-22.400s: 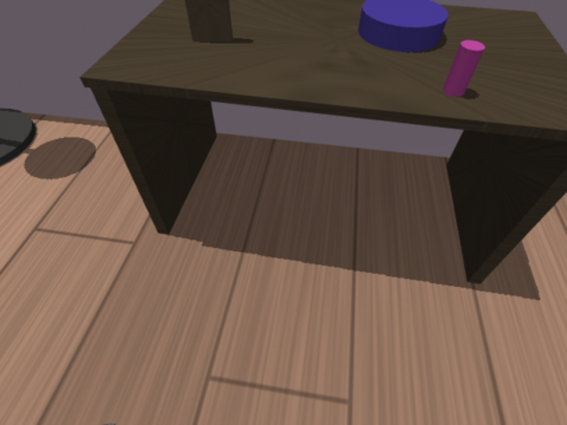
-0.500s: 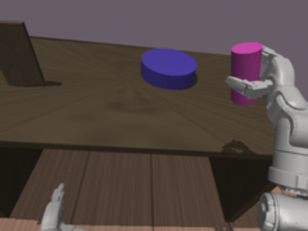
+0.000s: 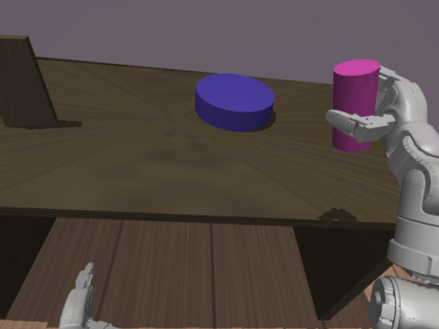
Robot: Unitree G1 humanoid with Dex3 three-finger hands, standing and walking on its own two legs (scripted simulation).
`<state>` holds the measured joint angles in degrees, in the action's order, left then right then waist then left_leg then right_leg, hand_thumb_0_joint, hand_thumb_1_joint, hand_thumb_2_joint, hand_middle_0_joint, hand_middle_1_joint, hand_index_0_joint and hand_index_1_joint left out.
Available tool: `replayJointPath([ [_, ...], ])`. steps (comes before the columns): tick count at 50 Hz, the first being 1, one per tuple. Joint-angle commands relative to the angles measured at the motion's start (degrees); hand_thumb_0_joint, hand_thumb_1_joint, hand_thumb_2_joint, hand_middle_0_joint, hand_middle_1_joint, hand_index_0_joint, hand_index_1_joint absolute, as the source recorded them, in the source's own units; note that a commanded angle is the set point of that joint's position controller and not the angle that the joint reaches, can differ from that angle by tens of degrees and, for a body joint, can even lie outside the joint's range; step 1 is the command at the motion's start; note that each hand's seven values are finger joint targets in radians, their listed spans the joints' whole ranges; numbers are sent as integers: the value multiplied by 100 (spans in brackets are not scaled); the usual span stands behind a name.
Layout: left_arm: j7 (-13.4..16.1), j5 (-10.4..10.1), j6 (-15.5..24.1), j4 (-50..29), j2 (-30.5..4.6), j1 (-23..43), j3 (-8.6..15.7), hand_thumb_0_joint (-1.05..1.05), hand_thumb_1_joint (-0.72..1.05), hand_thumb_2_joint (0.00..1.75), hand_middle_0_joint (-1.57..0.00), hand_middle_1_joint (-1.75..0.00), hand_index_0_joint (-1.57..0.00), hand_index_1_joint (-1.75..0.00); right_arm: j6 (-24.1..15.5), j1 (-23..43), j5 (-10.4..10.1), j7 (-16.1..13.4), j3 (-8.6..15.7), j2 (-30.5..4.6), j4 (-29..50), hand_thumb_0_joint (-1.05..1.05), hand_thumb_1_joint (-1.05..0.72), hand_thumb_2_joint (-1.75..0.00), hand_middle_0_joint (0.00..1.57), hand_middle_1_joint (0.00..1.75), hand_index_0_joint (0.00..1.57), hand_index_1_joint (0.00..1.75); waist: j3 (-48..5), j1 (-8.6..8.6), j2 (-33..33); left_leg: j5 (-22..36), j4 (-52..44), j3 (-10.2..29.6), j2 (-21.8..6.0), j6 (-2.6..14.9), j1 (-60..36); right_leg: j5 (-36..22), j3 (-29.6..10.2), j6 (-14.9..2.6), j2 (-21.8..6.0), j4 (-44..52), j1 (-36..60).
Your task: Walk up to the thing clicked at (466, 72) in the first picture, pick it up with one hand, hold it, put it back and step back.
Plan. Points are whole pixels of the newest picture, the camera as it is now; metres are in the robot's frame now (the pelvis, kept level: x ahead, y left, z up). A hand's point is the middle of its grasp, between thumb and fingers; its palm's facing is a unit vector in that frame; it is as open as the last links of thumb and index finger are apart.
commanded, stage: hold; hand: right
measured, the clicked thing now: (353, 108) +0.33 -0.17 +0.30
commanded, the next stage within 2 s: none
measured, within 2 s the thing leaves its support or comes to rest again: neither
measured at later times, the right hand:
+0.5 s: hand (357, 108) +0.33 -0.17 +0.30, palm faces +0.13 +0.99 -0.03, open 9.4 cm
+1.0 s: hand (355, 112) +0.33 -0.17 +0.29, palm faces +0.15 +0.99 -0.04, open 9.4 cm
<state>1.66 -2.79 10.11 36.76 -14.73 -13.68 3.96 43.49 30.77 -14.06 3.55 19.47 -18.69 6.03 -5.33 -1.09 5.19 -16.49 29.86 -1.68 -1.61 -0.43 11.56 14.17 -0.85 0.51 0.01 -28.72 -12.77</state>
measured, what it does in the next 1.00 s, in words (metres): stands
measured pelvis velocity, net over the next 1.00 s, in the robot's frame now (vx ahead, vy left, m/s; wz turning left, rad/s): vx -0.01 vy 0.01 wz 0.00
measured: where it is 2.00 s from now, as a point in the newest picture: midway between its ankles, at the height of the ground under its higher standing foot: outside the picture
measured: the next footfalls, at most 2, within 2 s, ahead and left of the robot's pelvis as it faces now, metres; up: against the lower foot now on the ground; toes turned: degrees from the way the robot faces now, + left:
none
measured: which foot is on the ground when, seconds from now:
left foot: down 0.00-1.00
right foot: down 0.00-1.00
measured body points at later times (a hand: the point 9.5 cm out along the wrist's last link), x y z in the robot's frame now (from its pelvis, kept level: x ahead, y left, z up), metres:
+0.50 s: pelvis -0.01 +0.01 +0.00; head -0.05 +0.04 +0.45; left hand +0.17 +0.26 -0.08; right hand +0.32 -0.22 +0.30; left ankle +0.00 +0.12 -0.74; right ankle +0.01 -0.13 -0.74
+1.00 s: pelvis -0.01 +0.01 +0.00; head -0.05 +0.05 +0.45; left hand +0.16 +0.26 -0.08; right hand +0.32 -0.22 +0.29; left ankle +0.00 +0.12 -0.74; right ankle +0.01 -0.13 -0.74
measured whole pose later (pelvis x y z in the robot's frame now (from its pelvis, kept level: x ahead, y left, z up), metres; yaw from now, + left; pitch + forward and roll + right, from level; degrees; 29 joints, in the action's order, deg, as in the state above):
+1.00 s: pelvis -0.01 +0.01 +0.00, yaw +0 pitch -2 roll +0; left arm 2.1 -2.7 11.7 37.9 -14.9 -14.0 3.7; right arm 42.4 28.9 -13.2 2.1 19.6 -18.3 8.4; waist -4.8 -1.1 4.7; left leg -16.4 30.6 -2.0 -1.1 0.3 11.8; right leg 13.7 -1.2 1.2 -0.5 -28.8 -12.8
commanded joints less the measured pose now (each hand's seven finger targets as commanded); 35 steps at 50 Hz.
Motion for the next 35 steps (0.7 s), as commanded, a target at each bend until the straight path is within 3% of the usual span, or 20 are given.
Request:
replayJointPath([
  [1, 22, -19, 327, -855, -783, 754, 301, 0, -55, 5, -4, -5, -4, -5, -401, 2636, -26, -85, 392, -1367, 1256, 0, -30, -132, 133, 145, 136, 145, -951, 28, -549, 1034, -543, -185, 118, -5, 170, -880, 68, -176, 116, 277, 633],
  [3, 28, -43, 364, -964, -742, 903, 240, 0, -54, 5, -4, -5, -4, -5, -382, 2727, -56, -76, 233, -1230, 1343, 0, -27, -131, 131, 144, 135, 144, -881, 23, -528, 990, -540, -192, 124, 2, 197, -867, 52, -172, 103, 296, 619],
  [7, 15, -36, 397, -785, -619, 972, 89, 0, -54, 5, -4, -5, -4, -5, -285, 2316, -47, -9, 148, -1024, 899, 0, -23, -132, 131, 145, 135, 145, -820, -51, -441, 985, -499, -240, 159, 21, 174, -927, 1, -143, 56, 347, 575],
  [11, 2, -24, 418, -634, -610, 900, 112, 0, -53, 4, -4, -5, -5, -4, -299, 2556, -38, -19, 187, -1154, 1029, 0, -26, -133, 132, 146, 136, 146, -870, 21, -270, 937, -522, -210, 138, 27, 187, -822, 35, -149, 88, 341, 596],
  [13, 30, -13, 453, -796, -863, 877, 331, 0, -54, 4, -4, -5, -5, -5, -353, 2617, -43, -66, 393, -1358, 1206, 0, -28, -135, 134, 148, 138, 148, -1116, 38, -549, 1093, -520, -210, 126, -2, 94, -963, 41, -167, 103, 290, 675],
  [14, 20, -23, 478, -875, -725, 916, 192, 0, -53, 4, -4, -5, -5, -4, -385, 2488, -75, -86, 514, -1419, 1174, 0, -29, -135, 135, 148, 139, 148, -1034, -53, -556, 1092, -519, -199, 117, -11, 54, -959, 65, -171, 114, 251, 635],
  [16, 50, -8, 490, -882, -793, 806, 298, 0, -54, 5, -4, -5, -4, -5, -468, 2657, -60, -131, 550, -1489, 1321, 0, -28, -134, 134, 147, 138, 147, -1070, 12, -633, 1038, -525, -173, 111, -20, 99, -868, 83, -180, 119, 249, 658],
  [17, 50, -10, 483, -886, -652, 834, 149, 0, -54, 5, -4, -5, -4, -5, -514, 2613, -43, -161, 579, -1520, 1251, 0, -27, -133, 134, 147, 138, 147, -1037, -39, -582, 996, -540, -162, 99, -14, 112, -834, 94, -184, 131, 246, 612],
  [19, 67, -16, 507, -901, -628, 863, 174, 0, -54, 5, -4, -5, -4, -5, -528, 2396, -65, -167, 495, -1323, 1056, 0, -28, -133, 134, 147, 138, 147, -998, -27, -641, 1001, -530, -149, 108, -20, 116, -827, 98, -187, 116, 241, 587],
  [20, 54, -7, 504, -880, -537, 845, 68, 0, -54, 5, -4, -5, -4, -5, -541, 2444, -67, -156, 419, -1276, 1113, 0, -26, -135, 135, 148, 139, 148, -978, -35, -562, 1048, -503, -156, 115, -13, 118, -871, 92, -179, 119, 230, 564],
  [21, 73, -5, 457, -676, -730, 719, 303, 0, -55, 5, -4, -5, -4, -5, -574, 2592, -47, -164, 442, -1372, 1328, 0, -26, -134, 134, 147, 138, 147, -1058, -8, -455, 1072, -486, -147, 112, -1, 156, -898, 94, -171, 118, 234, 624],
  [22, 67, -6, 470, -896, -672, 837, 152, 0, -54, 5, -4, -5, -4, -5, -575, 2704, -22, -144, 315, -1334, 1346, 0, -26, -134, 134, 147, 137, 147, -979, 22, -449, 977, -521, -125, 98, -3, 189, -807, 112, -174, 132, 240, 595],
  [25, 63, -24, 518, -787, -783, 894, 274, 0, -54, 5, -4, -5, -4, -5, -505, 2639, -28, -82, 213, -1201, 1370, 0, -24, -132, 131, 145, 136, 145, -917, 29, -264, 825, -506, -169, 147, 43, 243, -717, 51, -141, 78, 324, 654],
  [26, 47, -25, 515, -783, -628, 1017, 82, 0, -53, 4, -4, -5, -5, -5, -472, 2551, -41, -45, 99, -1054, 1279, 0, -24, -131, 131, 144, 135, 144, -811, -40, -277, 775, -511, -193, 158, 48, 225, -700, 23, -134, 66, 339, 589],
  [27, 51, -36, 513, -708, -627, 1011, 104, 0, -54, 5, -4, -5, -4, -5, -411, 2523, -52, -16, 78, -1012, 1207, 0, -24, -129, 129, 142, 133, 142, -779, 2, -291, 761, -528, -188, 155, 37, 273, -674, 31, -137, 69, 341, 567],
  [29, 36, -38, 485, -664, -512, 1005, -62, 0, -55, 5, -4, -5, -4, -5, -292, 2471, -71, 10, 170, -1117, 1102, 0, -24, -130, 129, 143, 133, 143, -770, -42, -424, 817, -574, -172, 129, 3, 199, -707, 43, -161, 106, 312, 498],
  [32, 74, -19, 471, -772, -897, 1087, 286, 0, -54, 5, -4, -5, -4, -5, -129, 2360, -97, 8, 286, -1186, 884, 0, -19, -132, 130, 145, 134, 145, -825, 31, -658, 862, -606, -191, 136, -20, 188, -721, 38, -165, 103, 359, 579],
  [33, 62, -25, 457, -735, -775, 1038, 144, 0, -54, 5, -4, -5, -4, -5, -99, 2257, -105, -4, 362, -1209, 667, 0, -20, -132, 130, 145, 135, 145, -747, -28, -739, 834, -614, -206, 139, -20, 192, -703, 41, -174, 107, 359, 533],
  [34, 68, -35, 436, -622, -815, 951, 239, 0, -54, 4, -4, -4, -4, -4, -97, 2299, -119, -21, 395, -1249, 707, 0, -19, -133, 131, 146, 136, 146, -707, -30, -682, 835, -615, -212, 141, -4, 204, -699, 43, -173, 102, 380, 541],
  [35, 66, -36, 466, -835, -753, 1106, 161, 0, -53, 4, -4, -5, -5, -4, -117, 2329, -148, -34, 396, -1228, 719, 0, -22, -133, 132, 147, 136, 147, -686, -43, -814, 843, -631, -201, 124, -24, 153, -686, 57, -187, 128, 345, 498],
])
